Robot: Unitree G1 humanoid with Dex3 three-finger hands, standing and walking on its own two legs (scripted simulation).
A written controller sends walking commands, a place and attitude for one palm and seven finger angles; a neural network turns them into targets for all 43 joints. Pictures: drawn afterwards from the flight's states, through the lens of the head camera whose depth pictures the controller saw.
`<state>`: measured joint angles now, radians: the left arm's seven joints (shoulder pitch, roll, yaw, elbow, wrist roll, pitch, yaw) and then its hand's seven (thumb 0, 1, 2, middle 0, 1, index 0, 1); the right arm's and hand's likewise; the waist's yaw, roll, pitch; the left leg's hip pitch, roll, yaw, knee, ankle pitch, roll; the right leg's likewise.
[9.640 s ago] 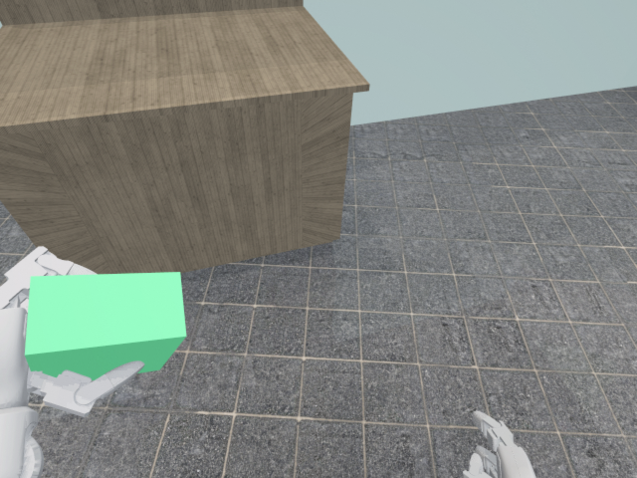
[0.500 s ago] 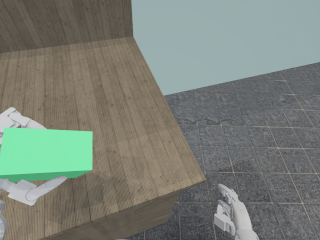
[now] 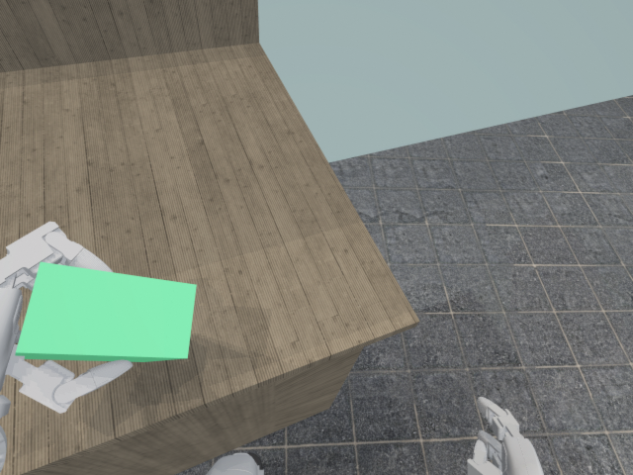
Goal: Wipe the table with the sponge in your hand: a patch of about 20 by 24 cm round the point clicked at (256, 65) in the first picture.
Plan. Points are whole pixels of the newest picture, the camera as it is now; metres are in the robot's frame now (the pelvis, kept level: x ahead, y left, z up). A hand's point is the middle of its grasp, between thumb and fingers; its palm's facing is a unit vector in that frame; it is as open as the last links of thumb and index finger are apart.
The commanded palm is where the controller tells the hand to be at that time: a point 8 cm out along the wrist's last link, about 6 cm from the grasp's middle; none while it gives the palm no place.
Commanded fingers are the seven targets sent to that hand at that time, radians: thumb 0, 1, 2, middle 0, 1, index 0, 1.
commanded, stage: come to a stop and stand still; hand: left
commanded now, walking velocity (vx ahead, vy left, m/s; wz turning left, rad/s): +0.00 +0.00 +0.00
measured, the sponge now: (124, 324) +0.23 +0.20 +0.12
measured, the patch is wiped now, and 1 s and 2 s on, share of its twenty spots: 0.00 0.00 0.00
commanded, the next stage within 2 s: look again from close up in 0.24 s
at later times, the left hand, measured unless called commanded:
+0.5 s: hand (44, 298) +0.23 +0.25 +0.16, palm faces +0.36 -0.83 -0.42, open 10.4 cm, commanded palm +0.17 +0.28 +0.18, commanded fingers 0.00 0.10 1.30 -1.20 -1.60 -1.20 -1.60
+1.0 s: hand (82, 280) +0.25 +0.23 +0.16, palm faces +0.34 -0.83 -0.43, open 10.4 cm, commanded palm +0.18 +0.26 +0.18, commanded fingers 0.00 0.10 1.30 -1.20 -1.60 -1.20 -1.60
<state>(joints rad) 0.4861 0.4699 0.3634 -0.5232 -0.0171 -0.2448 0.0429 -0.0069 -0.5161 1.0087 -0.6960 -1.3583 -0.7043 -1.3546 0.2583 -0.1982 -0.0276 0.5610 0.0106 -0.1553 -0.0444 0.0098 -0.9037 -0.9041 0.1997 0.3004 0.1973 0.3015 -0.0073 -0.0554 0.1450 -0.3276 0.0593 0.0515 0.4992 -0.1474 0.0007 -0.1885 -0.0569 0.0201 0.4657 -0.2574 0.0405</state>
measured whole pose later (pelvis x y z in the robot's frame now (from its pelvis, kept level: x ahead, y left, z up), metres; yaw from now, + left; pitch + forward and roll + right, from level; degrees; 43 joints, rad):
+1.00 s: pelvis +0.02 -0.02 +0.00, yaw +0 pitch -1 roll -1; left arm 0.42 0.41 0.38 -0.48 -0.04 -0.19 0.08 -0.01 -0.51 1.01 -0.69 -1.36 -0.70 -1.36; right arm 0.21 -0.17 0.00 0.58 0.02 -0.13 -0.03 0.01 -0.90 -0.90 0.20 0.30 0.20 0.30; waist 0.01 -0.01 0.09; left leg -0.30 0.08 0.03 0.49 -0.17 -0.03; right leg -0.14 -0.03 0.00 0.43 -0.27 0.05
